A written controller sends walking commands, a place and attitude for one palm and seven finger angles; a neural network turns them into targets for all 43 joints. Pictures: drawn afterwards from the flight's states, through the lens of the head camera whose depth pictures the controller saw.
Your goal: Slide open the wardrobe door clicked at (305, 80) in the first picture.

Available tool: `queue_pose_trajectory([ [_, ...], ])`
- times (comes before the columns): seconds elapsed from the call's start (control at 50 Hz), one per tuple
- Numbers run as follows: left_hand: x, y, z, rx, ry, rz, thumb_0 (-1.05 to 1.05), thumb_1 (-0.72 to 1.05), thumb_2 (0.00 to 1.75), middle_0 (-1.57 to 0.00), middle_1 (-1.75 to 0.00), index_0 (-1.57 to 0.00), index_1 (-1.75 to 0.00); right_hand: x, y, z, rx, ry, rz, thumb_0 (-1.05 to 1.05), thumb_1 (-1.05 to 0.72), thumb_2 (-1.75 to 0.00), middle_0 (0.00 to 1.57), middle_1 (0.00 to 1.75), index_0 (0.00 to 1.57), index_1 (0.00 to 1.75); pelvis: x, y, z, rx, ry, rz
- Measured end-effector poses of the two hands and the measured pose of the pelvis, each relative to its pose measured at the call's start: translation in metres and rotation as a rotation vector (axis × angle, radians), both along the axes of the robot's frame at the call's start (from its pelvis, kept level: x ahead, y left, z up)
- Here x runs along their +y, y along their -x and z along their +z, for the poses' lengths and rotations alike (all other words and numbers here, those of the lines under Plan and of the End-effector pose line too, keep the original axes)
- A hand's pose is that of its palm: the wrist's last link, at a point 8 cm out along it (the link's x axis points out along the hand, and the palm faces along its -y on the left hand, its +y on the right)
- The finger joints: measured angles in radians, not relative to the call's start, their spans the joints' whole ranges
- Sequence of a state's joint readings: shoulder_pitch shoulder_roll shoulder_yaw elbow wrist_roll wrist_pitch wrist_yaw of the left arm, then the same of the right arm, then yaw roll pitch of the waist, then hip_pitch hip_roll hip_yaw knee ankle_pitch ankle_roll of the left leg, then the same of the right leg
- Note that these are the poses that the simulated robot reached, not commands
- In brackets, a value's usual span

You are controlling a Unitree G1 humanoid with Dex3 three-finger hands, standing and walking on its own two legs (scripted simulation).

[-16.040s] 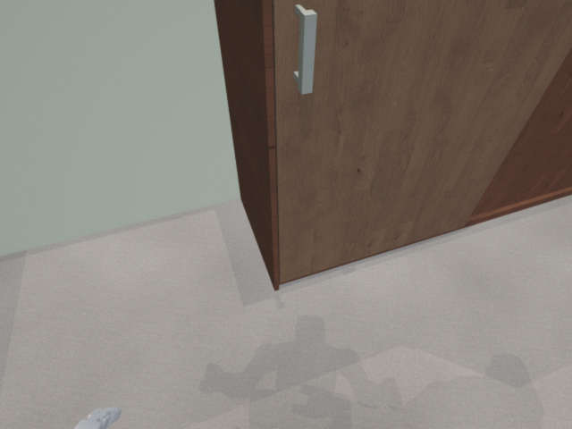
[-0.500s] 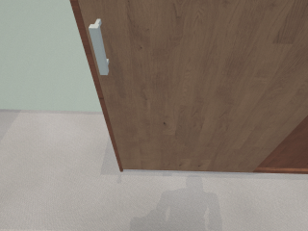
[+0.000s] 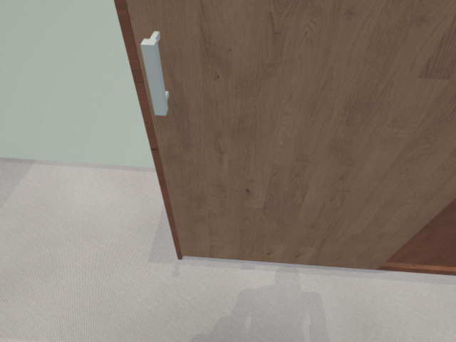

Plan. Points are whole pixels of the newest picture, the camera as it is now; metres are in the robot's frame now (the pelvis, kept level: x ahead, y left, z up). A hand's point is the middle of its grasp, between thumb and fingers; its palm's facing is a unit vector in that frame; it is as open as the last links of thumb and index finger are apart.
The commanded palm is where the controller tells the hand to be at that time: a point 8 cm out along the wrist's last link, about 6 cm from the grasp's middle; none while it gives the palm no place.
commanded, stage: shuffle to correct the standing spot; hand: left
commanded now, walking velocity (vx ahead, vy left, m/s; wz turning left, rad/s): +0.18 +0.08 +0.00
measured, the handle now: (158, 74) +0.55 +0.19 +0.19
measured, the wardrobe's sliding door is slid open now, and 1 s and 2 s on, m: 0.00 0.00 0.00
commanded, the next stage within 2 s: come to a stop and stand still in 0.20 s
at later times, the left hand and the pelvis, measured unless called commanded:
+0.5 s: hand (151, 316) +0.20 +0.18 -0.17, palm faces +0.00 -0.97 -0.25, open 7.3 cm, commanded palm none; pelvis +0.11 -0.01 -0.01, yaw +1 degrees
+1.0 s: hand out of the picture +0.08 +0.24 -0.18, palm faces +0.09 -0.97 -0.21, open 7.4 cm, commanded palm none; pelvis +0.07 +0.04 +0.00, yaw +1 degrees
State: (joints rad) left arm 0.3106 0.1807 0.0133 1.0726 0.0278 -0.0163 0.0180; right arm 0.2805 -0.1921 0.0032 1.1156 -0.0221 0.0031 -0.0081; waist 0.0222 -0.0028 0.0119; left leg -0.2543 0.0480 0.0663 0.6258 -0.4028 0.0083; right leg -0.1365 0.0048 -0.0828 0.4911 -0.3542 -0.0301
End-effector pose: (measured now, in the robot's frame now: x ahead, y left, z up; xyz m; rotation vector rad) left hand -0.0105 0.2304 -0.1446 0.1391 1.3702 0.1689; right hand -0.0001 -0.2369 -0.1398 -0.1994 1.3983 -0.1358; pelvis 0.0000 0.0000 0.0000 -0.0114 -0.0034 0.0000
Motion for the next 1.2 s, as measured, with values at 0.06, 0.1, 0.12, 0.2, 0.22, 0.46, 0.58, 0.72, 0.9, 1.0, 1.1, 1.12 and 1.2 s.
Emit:
queue_pose_trajectory([
  [0.06,0.002,0.012,-0.009,0.060,0.031,0.026,0.00,0.90,0.90,-0.20,-0.30,-0.20,-0.30,0.011,-0.009,0.002,0.003,0.008,-0.001,0.00,-0.90,-0.90,0.20,0.30,0.20,0.30,0.009,-0.012,-0.003,0.000,-0.001,-0.001],
  [0.1,0.004,0.016,-0.013,0.115,0.046,0.024,0.00,0.90,0.90,-0.20,-0.30,-0.20,-0.30,0.020,-0.013,0.003,-0.013,0.011,-0.018,0.00,-0.90,-0.90,0.20,0.30,0.20,0.30,0.015,-0.021,-0.005,0.003,-0.018,-0.019],
  [0.12,0.006,0.015,-0.012,0.139,0.050,0.014,0.00,0.90,0.90,-0.20,-0.30,-0.20,-0.29,0.024,-0.014,0.003,-0.019,0.011,-0.029,0.00,-0.90,-0.90,0.20,0.30,0.20,0.30,0.017,-0.026,-0.005,0.006,-0.018,-0.027],
  [0.2,0.011,-0.014,-0.004,0.146,0.046,-0.019,0.00,0.90,0.90,-0.20,-0.30,-0.20,-0.29,0.041,-0.006,0.007,0.016,-0.012,-0.073,0.00,-0.90,-0.90,0.20,0.30,0.20,0.30,0.021,-0.041,0.002,0.020,-0.013,-0.025],
  [0.22,0.011,-0.026,-0.002,0.127,0.043,-0.023,0.01,0.91,0.90,-0.20,-0.30,-0.20,-0.29,0.046,-0.003,0.009,0.037,-0.022,-0.077,0.00,-0.90,-0.90,0.20,0.30,0.20,0.30,0.021,-0.044,0.004,0.023,-0.012,-0.021],
  [0.46,0.001,-0.189,0.007,-0.163,-0.059,-0.087,0.01,0.93,0.90,-0.20,-0.30,-0.20,-0.29,0.047,-0.004,-0.014,0.218,-0.122,-0.141,0.00,-0.90,-0.90,0.21,0.30,0.20,0.30,-0.005,-0.103,-0.010,0.010,-0.036,-0.004],
  [0.58,-0.014,-0.208,0.013,-0.216,-0.043,-0.060,0.00,0.91,0.90,-0.20,-0.30,-0.20,-0.29,0.017,-0.072,-0.014,0.107,-0.059,-0.102,0.00,-0.90,-0.90,0.20,0.30,0.20,0.30,-0.009,-0.108,-0.004,0.001,-0.039,0.028],
  [0.72,0.009,-0.184,0.008,-0.194,-0.038,-0.018,-0.01,0.93,0.89,-0.21,-0.30,-0.20,-0.30,0.006,-0.156,0.003,-0.125,0.007,-0.015,0.00,-0.91,-0.90,0.20,0.30,0.20,0.30,0.006,-0.095,-0.001,0.006,-0.040,0.022],
  [0.9,0.054,-0.122,-0.011,-0.080,-0.021,0.039,0.00,0.91,0.90,-0.20,-0.30,-0.20,-0.29,0.044,-0.165,0.019,-0.238,0.040,0.045,0.00,-0.91,-0.90,0.20,0.30,0.20,0.30,0.037,-0.076,-0.005,-0.016,-0.014,0.016],
  [1.0,0.057,-0.085,-0.001,-0.019,-0.018,0.053,0.00,0.91,0.90,-0.20,-0.30,-0.20,-0.29,0.059,-0.147,0.019,-0.210,0.013,0.039,0.00,-0.92,-0.90,0.20,0.30,0.20,0.30,0.044,-0.067,0.003,0.005,-0.015,0.013],
  [1.1,0.045,-0.053,0.004,0.047,-0.017,0.035,0.00,0.91,0.90,-0.20,-0.30,-0.19,-0.29,0.061,-0.124,0.008,-0.192,-0.024,0.011,0.00,-0.92,-0.90,0.20,0.30,0.20,0.30,0.044,-0.054,0.003,0.017,-0.031,0.003],
  [1.12,0.042,-0.049,0.005,0.051,-0.020,0.030,0.00,0.91,0.90,-0.20,-0.30,-0.19,-0.29,0.060,-0.118,0.004,-0.185,-0.034,0.002,0.00,-0.92,-0.90,0.20,0.30,0.20,0.30,0.042,-0.052,0.002,0.018,-0.037,0.001],
  [1.2,0.027,-0.033,0.010,0.054,-0.019,0.014,0.00,0.91,0.90,-0.20,-0.30,-0.20,-0.29,0.049,-0.090,-0.004,-0.149,-0.045,-0.044,-0.01,-0.94,-0.90,0.21,0.30,0.20,0.30,0.038,-0.041,0.002,-0.002,-0.024,0.002],
])
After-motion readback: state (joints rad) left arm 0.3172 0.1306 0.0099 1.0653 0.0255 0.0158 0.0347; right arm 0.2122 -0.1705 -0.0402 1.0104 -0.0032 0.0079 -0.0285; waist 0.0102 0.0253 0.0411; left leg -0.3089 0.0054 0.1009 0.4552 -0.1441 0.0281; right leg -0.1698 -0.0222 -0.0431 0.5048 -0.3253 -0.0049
